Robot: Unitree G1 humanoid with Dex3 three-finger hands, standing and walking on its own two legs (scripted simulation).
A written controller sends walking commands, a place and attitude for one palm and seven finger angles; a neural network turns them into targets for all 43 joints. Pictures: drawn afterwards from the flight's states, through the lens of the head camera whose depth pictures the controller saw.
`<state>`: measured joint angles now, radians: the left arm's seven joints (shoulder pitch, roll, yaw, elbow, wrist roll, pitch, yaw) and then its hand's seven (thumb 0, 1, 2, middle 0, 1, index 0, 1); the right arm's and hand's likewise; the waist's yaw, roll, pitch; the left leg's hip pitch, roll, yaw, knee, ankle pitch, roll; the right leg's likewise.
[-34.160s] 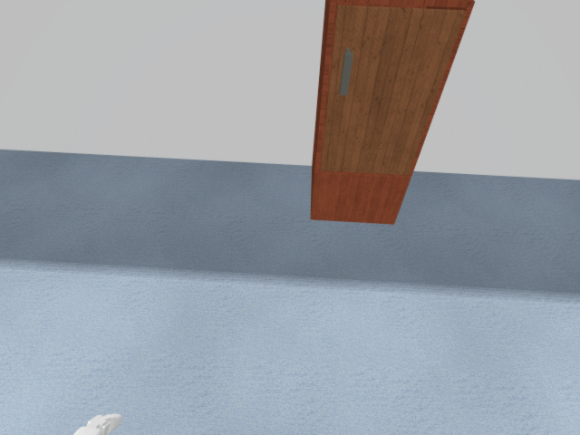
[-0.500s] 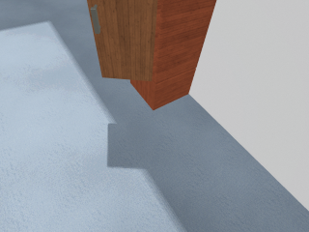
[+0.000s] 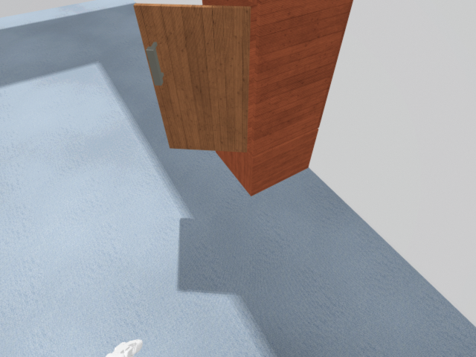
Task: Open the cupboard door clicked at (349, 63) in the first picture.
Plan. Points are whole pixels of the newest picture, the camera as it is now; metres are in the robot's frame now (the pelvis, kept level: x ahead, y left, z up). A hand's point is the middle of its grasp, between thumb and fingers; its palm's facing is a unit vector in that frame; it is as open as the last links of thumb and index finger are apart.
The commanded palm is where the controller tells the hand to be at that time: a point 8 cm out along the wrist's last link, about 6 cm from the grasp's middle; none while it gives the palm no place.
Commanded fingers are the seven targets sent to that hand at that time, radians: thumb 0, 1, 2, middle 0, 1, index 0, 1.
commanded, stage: take the last steps up to it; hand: left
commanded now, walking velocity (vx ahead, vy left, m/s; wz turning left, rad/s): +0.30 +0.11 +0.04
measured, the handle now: (156, 63) +0.98 +0.31 -0.01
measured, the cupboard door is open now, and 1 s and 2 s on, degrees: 54 54 54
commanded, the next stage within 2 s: come to a stop and stand still in 0.88 s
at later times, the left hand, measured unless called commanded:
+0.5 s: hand (104, 346) +0.17 +0.28 -0.17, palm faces +0.05 -0.99 -0.16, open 7.4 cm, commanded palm none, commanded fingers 0.00 0.90 0.90 -0.20 -0.30 -0.20 -0.30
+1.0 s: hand (153, 225) +0.44 +0.23 -0.16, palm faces +0.01 -0.98 -0.19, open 7.2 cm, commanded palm none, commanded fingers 0.00 0.90 0.90 -0.20 -0.30 -0.20 -0.30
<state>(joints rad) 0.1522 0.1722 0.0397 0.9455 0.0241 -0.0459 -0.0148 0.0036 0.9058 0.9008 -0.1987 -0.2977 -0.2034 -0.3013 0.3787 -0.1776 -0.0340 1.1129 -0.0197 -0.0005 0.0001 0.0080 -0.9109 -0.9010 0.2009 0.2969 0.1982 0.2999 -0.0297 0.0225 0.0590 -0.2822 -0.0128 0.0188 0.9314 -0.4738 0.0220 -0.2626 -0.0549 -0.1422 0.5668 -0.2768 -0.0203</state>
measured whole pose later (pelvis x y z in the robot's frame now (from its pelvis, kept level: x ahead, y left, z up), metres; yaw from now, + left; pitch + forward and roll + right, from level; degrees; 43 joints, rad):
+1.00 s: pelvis +0.35 +0.06 +0.01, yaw -2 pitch +0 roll +0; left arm 0.17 0.17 0.06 0.99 0.01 -0.06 0.02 -0.02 0.94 0.90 -0.20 -0.30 -0.21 -0.30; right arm 0.31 -0.14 -0.04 1.10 -0.02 -0.01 -0.01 0.01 -0.91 -0.90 0.20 0.30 0.20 0.30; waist -0.03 -0.01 0.08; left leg -0.43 0.07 0.06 0.95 -0.40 -0.03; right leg -0.22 -0.01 -0.14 0.44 -0.22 -0.05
